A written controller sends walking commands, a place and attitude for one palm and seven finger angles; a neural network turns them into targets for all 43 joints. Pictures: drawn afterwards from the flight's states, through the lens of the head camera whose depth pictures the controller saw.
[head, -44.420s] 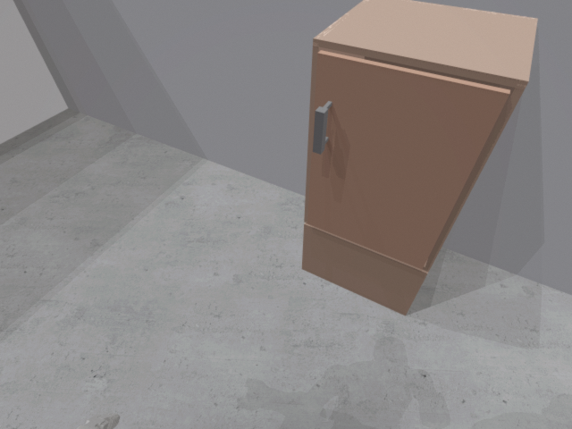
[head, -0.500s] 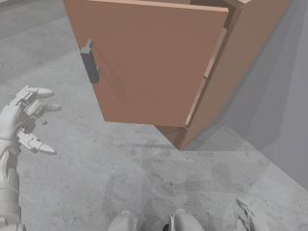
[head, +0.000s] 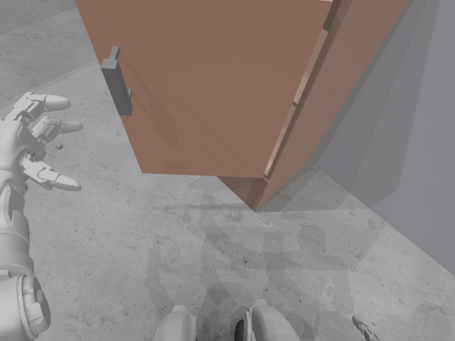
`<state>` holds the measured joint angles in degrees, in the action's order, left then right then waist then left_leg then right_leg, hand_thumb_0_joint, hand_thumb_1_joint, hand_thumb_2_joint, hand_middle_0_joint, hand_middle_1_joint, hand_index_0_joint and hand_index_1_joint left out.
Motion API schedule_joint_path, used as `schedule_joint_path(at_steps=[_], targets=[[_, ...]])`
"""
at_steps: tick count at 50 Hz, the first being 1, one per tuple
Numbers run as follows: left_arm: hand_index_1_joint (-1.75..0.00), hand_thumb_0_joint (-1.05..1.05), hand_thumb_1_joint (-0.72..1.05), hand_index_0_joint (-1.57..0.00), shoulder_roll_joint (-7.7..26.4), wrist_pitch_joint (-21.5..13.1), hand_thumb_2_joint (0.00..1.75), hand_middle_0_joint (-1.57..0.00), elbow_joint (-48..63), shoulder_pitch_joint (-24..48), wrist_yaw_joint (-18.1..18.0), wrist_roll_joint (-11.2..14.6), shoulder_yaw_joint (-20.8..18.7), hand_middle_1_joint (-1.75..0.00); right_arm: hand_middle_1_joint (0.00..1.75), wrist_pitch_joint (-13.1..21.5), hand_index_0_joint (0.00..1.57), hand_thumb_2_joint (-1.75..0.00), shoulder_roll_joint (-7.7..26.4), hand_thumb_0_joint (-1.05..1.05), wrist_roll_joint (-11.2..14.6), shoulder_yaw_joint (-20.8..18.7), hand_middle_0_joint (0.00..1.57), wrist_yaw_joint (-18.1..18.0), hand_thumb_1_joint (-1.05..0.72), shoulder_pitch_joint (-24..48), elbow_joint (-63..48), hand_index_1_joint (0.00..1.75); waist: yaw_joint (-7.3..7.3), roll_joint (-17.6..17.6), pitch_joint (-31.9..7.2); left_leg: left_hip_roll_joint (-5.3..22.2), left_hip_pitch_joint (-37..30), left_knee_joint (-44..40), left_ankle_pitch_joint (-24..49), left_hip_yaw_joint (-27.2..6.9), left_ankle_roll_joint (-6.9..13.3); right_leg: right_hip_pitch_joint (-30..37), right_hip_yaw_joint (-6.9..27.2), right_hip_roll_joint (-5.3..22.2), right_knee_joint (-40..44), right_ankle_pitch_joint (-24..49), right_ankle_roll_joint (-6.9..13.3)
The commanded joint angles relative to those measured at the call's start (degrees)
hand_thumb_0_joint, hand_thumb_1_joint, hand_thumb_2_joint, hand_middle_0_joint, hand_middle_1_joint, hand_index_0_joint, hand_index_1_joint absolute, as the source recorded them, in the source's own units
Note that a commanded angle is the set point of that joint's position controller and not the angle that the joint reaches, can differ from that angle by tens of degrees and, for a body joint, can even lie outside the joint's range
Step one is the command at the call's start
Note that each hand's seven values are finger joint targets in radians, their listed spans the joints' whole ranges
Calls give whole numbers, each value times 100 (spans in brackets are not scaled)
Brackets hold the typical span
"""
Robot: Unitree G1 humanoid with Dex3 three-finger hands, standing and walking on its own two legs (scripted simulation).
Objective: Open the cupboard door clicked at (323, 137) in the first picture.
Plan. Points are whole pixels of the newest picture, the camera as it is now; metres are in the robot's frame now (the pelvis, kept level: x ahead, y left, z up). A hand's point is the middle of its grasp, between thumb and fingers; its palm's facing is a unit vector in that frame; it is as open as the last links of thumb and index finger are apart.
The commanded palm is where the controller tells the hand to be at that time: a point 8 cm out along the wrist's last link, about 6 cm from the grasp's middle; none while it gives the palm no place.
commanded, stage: move the hooked fingers beside the handle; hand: left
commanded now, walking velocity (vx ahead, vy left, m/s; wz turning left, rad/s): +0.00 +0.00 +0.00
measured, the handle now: (120, 82) +0.58 +0.21 +0.05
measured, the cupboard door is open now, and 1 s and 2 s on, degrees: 45 45 45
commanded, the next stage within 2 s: slide the fingers in behind the handle in 1.56 s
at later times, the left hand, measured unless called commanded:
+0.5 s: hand (77, 109) +0.49 +0.27 +0.07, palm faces -0.04 -1.00 -0.03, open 14.0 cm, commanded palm +0.49 +0.31 +0.06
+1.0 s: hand (81, 96) +0.53 +0.27 +0.06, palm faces -0.02 -1.00 -0.03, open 14.0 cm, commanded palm +0.52 +0.31 +0.06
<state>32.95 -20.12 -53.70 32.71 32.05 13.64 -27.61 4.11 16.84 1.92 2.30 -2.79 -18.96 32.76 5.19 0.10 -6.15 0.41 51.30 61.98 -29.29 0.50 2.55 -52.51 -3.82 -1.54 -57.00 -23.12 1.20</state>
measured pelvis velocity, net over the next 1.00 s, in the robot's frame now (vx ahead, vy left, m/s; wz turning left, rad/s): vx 0.01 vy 0.01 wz -0.04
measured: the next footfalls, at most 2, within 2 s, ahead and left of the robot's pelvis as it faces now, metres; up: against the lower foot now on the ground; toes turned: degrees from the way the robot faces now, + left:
none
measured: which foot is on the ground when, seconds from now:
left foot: down 0.00-1.00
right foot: down 0.00-1.00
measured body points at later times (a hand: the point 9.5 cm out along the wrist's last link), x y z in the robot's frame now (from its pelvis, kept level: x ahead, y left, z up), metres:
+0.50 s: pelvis -0.01 +0.01 -0.01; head +0.14 +0.04 +0.41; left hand +0.49 +0.32 +0.07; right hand +0.01 -0.27 -0.11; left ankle +0.00 +0.09 -0.66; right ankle +0.04 -0.11 -0.66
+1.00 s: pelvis +0.01 +0.01 -0.01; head +0.18 +0.04 +0.40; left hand +0.53 +0.33 +0.06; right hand -0.02 -0.25 -0.10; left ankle +0.00 +0.09 -0.66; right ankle +0.04 -0.11 -0.66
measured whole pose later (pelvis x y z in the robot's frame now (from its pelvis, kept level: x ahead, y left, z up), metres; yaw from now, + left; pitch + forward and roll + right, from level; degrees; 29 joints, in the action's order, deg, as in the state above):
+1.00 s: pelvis +0.01 +0.01 -0.01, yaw -3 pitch +27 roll -6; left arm 44.9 -18.7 -66.8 52.8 28.5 5.3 -32.3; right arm -5.1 16.5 -0.4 4.3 -0.2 -24.8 32.8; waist 12.1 1.5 -5.1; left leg 2.0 61.7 65.6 -30.8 0.1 3.3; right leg -61.8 -4.1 -3.1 -57.4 -22.7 0.3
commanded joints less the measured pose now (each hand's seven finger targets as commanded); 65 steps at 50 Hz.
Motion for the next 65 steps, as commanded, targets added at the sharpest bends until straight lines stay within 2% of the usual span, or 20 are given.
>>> schedule_joint_path(at_steps=[1, 3, 7, 12, 16, 20, 23, 26, 27, 31, 35, 36, 38, 40, 43, 49, 54, 57, 59, 65], targets=[[-120, 0, -50, -30, 1733, -418, 30, -30, 958, 1925, -73, 122, -305, -120, 30, 48, 20, -90, 1016, 0, -11, -388, 20, -49, -90, -639, -463, 30, -67, 831, -2429, 85, -1480, -896, 2587, -315, -198, 1275, 207, -57, 483, 1448, 49], [-120, 0, -50, -30, 1790, -415, 30, -30, 722, 2006, -116, 56, -335, -120, 30, -15, 20, -90, 1043, 0, -14, -399, 20, -37, -90, -693, -432, 30, -25, 577, -2248, 102, -1324, -924, 2380, -338, -172, 1208, 190, -64, 520, 1315, 40], [-120, 0, -50, -30, 1766, -446, 30, -30, 272, 2801, -184, -82, -141, -120, 30, -111, 20, -90, 1079, 0, -36, -362, 20, -49, -90, -768, -316, 30, 187, 603, -1921, 111, -1104, -900, 1805, -394, -148, 788, 180, -62, 519, 847, 40], [-120, 0, -50, -30, 2136, -659, 30, -30, 300, 3587, -285, -240, -252, -120, 30, -191, 20, -90, 1140, 0, -88, -351, 20, -73, -90, -918, -182, 30, 257, 853, -2452, 131, -1451, -781, 2029, -539, -208, 591, 170, -70, 408, 838, 57], [-120, 0, -50, -30, 2256, -612, 30, -30, -102, 3959, -323, -362, -175, -120, 30, -269, 20, -90, 1166, 0, -104, -296, 20, -72, -90, -995, -88, 30, 414, 1010, -2419, 131, -1369, -686, 2056, -583, -207, 399, 156, -77, 365, 819, 53], [-120, 0, -50, -30, 2600, -506, 30, -30, -184, 4003, -348, -458, -372, -120, 30, -364, 20, -90, 1211, 0, -147, -290, 20, -60, -90, -1175, -91, 30, 346, 1185, -2896, 145, -1554, -597, 2629, -618, -246, 496, 135, -83, 273, 1126, 49], [-120, 0, -50, -30, 2386, -395, 30, -30, -398, 4117, -375, -530, -136, -120, 30, -456, 20, -90, 1182, 0, -161, -260, 20, -16, -90, -1211, -86, 30, 481, 1231, -2635, 168, -1456, -535, 2652, -606, -236, 280, 111, -91, 291, 1129, 22], [-120, 0, -50, -30, 2833, -302, 30, -30, -647, 4288, -423, -592, -399, -120, 30, -551, 20, -90, 1241, 0, -172, -237, 20, -36, -90, -1325, -114, 30, 557, 910, -2579, 165, -1056, -473, 2452, -565, -139, 466, 142, -117, 283, 1201, 0], [-120, 0, -50, -30, 2752, -272, 30, -30, -685, 4447, -431, -611, -289, -120, 30, -560, 20, -90, 1228, 0, -165, -216, 20, -32, -90, -1333, -124, 30, 631, 893, -2550, 146, -906, -440, 2302, -536, -98, 468, 176, -113, 295, 1175, -14], [-120, 0, -50, -30, 3242, -360, 30, -30, -577, 4832, -490, -763, -495, -120, 30, -619, 20, -90, 1257, 0, -215, -192, 20, -17, -90, -1478, -87, 30, 647, 1315, -2894, 177, -1115, -336, 2626, -591, -149, 391, 166, -138, 201, 1303, 10], [-120, 0, -50, -30, 3198, -338, 30, -30, -563, 5039, -454, -818, -404, -120, 30, -696, 20, -90, 1245, 0, -240, -180, 20, 27, -90, -1600, -47, 30, 719, 1613, -3185, 218, -1456, -222, 3152, -635, -208, 251, 142, -161, 158, 1535, 10], [-120, 0, -50, -30, 3174, -266, 30, -30, -711, 5007, -445, -821, -391, -120, 30, -721, 20, -90, 1252, 0, -239, -177, 20, 33, -90, -1635, -18, 30, 790, 1439, -3106, 225, -1353, -192, 3102, -631, -162, 250, 143, -170, 189, 1568, -7], [-120, 0, -50, -30, 3272, -83, 30, -30, -1061, 4597, -395, -823, -489, -120, 30, -759, 20, -90, 1263, 0, -232, -149, 20, 30, -90, -1650, -96, 30, 741, 1139, -2848, 198, -904, -216, 2847, -545, -83, 511, 158, -170, 224, 1619, -21], [-120, 0, -50, -30, 3415, -12, 30, -30, -939, 4397, -344, -865, -549, -120, 30, -811, 20, -90, 1262, 0, -227, -140, 20, 32, -90, -1685, -168, 30, 618, 1343, -3049, 196, -1063, -272, 3160, -548, -115, 635, 143, -173, 186, 1827, -3], [-120, 0, -50, -30, 3358, -92, 30, -30, -432, 4325, -343, -872, -563, -120, 30, -865, 20, -90, 1225, 0, -255, -191, 20, 85, -90, -1705, -205, 30, 547, 1655, -3317, 251, -1491, -233, 3610, -575, -175, 475, 123, -181, 182, 1903, -10], [-120, 0, -50, -30, 3275, -386, 30, -30, 303, 4281, -366, -515, -847, -120, 30, -866, 20, -90, 1213, 0, -246, -301, 20, 157, -90, -1710, -185, 30, 504, 1542, -3570, 296, -1994, -290, 4168, -654, -222, 672, 90, -260, 264, 2152, 24], [-120, 0, -50, -30, 2651, -153, 30, -30, -306, 3864, -346, -603, -368, -120, 30, -932, 20, -90, 1150, 0, -205, -274, 20, 164, -90, -1661, -144, 30, 590, 1357, -2719, 262, -1758, -433, 3724, -553, -159, 484, 64, -262, 440, 1881, 0], [-120, 0, -50, -30, 2695, -104, 30, -30, -568, 3740, -343, -646, -350, -120, 30, -948, 20, -90, 1171, 0, -208, -261, 20, 138, -90, -1608, -181, 30, 586, 1116, -2416, 232, -1376, -487, 3234, -487, -126, 570, 94, -244, 468, 1748, -8], [-120, 0, -50, -30, 2588, -247, 30, -30, -425, 4126, -342, -594, -239, -120, 30, -923, 20, -90, 1155, 0, -204, -245, 20, 115, -90, -1525, -177, 30, 654, 1280, -2289, 218, -1410, -485, 3054, -516, -148, 394, 79, -235, 438, 1597, 36], [-120, 0, -50, -30, 2487, -669, 30, -30, -15, 4642, -391, -543, -168, -120, 30, -860, 20, -90, 1176, 0, -246, -293, 20, 107, -90, -1475, -52, 30, 662, 1700, -2916, 297, -2265, -407, 3577, -770, -384, -88, 12, -229, 320, 1316, 47]])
